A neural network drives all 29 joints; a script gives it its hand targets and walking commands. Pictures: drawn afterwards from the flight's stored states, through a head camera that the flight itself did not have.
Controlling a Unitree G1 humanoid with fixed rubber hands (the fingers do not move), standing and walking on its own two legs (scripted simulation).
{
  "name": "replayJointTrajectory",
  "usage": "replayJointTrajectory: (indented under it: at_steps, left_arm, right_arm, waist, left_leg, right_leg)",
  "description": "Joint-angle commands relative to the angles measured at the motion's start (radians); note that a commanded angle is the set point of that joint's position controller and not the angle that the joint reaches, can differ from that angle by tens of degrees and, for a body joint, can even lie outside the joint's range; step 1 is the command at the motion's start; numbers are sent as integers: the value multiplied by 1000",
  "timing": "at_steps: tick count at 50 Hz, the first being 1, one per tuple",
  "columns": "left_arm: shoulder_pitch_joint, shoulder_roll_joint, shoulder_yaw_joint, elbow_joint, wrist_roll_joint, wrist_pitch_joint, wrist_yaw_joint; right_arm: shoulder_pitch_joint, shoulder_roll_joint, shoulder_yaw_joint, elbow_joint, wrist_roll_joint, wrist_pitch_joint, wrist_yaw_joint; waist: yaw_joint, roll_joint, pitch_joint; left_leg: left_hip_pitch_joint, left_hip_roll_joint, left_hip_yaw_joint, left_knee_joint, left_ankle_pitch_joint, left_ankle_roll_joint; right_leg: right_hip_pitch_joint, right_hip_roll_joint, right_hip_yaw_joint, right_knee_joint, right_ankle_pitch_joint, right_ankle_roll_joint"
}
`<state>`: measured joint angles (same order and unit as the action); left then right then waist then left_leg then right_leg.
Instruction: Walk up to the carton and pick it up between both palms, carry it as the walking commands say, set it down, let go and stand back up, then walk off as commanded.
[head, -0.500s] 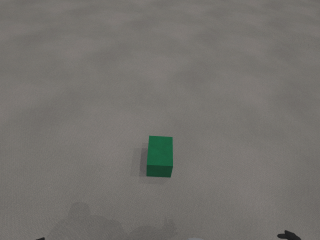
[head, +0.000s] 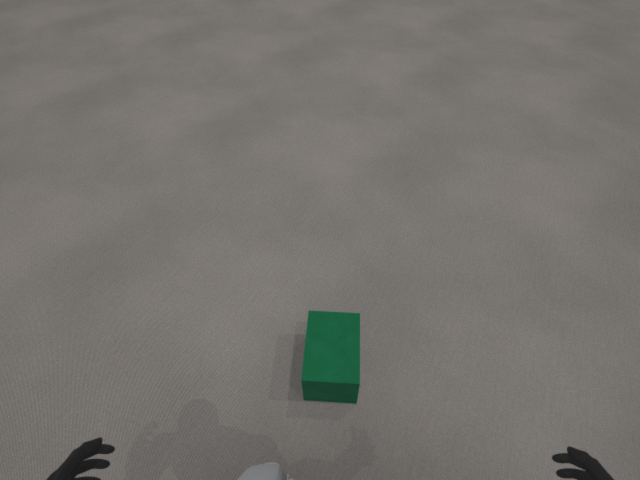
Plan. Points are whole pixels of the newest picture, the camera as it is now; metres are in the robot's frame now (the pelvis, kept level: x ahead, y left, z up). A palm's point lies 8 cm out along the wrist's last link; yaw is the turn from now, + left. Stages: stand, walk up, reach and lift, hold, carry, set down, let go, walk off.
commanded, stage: walk up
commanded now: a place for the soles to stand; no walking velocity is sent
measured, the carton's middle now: (332, 356) +0.60 +0.03 -0.68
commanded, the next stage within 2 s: none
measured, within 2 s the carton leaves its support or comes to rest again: neither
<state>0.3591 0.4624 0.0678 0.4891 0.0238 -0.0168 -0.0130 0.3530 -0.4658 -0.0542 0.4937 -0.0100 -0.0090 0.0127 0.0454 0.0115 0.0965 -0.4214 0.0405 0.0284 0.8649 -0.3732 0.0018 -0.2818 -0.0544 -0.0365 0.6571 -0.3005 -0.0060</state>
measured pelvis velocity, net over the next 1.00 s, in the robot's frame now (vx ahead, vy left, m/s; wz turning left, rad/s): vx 0.05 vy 0.00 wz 0.03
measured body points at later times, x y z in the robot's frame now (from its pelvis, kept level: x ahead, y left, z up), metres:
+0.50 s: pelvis +0.07 +0.01 +0.02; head +0.08 +0.02 +0.47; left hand +0.21 +0.34 -0.08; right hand +0.24 -0.31 -0.05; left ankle +0.10 +0.14 -0.72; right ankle +0.04 -0.13 -0.72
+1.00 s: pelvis +0.05 +0.00 +0.02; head +0.06 +0.01 +0.47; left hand +0.14 +0.32 -0.10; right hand +0.16 -0.31 -0.09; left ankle +0.10 +0.14 -0.72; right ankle +0.04 -0.13 -0.72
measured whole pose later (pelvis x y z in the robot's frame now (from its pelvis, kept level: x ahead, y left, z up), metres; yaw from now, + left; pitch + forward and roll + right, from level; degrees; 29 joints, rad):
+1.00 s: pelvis +0.05 +0.00 +0.02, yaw +2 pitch -3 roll +0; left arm 0.11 0.38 0.04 1.06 -0.01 -0.01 0.00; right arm 0.12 -0.39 -0.02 1.03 0.01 -0.02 -0.01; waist -0.01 0.00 0.06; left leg -0.17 0.03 0.00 0.33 -0.11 -0.02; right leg -0.06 -0.04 -0.07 0.32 -0.21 0.03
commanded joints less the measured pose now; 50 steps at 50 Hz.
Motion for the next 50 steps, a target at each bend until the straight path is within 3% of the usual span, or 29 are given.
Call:
replayJointTrajectory:
  at_steps: [1,2,3,4,5,6,8,10,12,14,21,32,50]
  left_arm:
    - [-70,172,38,-64,-19,-8,-10]
    - [-73,145,26,-60,-27,-5,-12]
    - [-49,100,11,-59,-35,-4,-13]
    - [24,119,13,-44,-47,12,-3]
    - [9,162,27,-14,-47,28,5]
    - [-20,170,21,-1,-44,27,5]
    - [-65,199,10,43,-36,6,3]
    - [-98,208,2,79,-37,-14,5]
    - [-99,189,-8,122,-43,-15,7]
    - [-116,179,-14,160,-46,-8,9]
    - [-206,165,-20,286,-45,0,6]
    - [-287,132,-14,446,-38,0,8]
    - [-280,94,-1,529,-33,-6,14]
  right_arm:
    - [56,-124,-46,-27,2,-16,-21]
    - [43,-149,-51,-25,2,-19,-27]
    - [15,-203,-57,-27,-1,-24,-34]
    - [-56,-259,-59,-62,7,-30,-31]
    - [-97,-256,-53,-49,13,-27,-28]
    - [-135,-239,-42,-32,16,-26,-24]
    - [-179,-200,-26,5,34,-25,-18]
    - [-171,-179,-20,49,39,-32,-18]
    - [-183,-183,-16,82,35,-35,-20]
    - [-206,-179,-9,109,35,-33,-23]
    - [-272,-163,4,220,39,-25,-23]
    - [-290,-136,5,382,31,-22,-25]
    - [-274,-99,-3,500,18,-19,-29]
  waist:
    - [-57,-170,-74]
    - [-75,-122,-84]
    - [-63,32,-100]
    - [-28,102,-111]
    - [-28,82,-75]
    - [-26,87,-41]
    - [-33,77,-31]
    - [-49,52,-92]
    - [-45,52,-164]
    - [-41,42,-180]
    - [-36,14,-160]
    - [-43,-15,-125]
    - [-54,-10,-68]
  left_leg:
    - [323,-36,29,-247,192,24]
    - [377,1,-42,-320,236,38]
    - [373,165,-259,-397,269,71]
    - [168,335,-479,-481,178,178]
    - [81,302,-439,-480,29,199]
    - [43,229,-347,-450,-2,153]
    - [53,129,-206,-377,158,56]
    - [192,107,-153,-318,434,36]
    - [263,125,-152,-316,566,57]
    - [272,133,-149,-328,593,65]
    - [280,116,-112,-405,557,44]
    - [300,100,-107,-517,436,34]
    - [284,82,-127,-599,243,25]
  right_leg:
    - [-185,-147,101,-108,190,-104]
    - [-219,-143,108,-83,70,-57]
    - [-245,-94,72,34,-80,-3]
    - [-109,-19,34,103,-251,27]
    - [-21,-12,53,62,-236,8]
    - [22,-22,78,-24,-136,-9]
    - [51,-68,133,-134,33,-31]
    - [39,-99,130,-134,239,-30]
    - [94,-86,98,-121,292,-17]
    - [127,-83,90,-138,304,-13]
    - [176,-93,72,-234,339,-11]
    - [189,-95,55,-349,234,-11]
    - [157,-90,51,-432,56,-12]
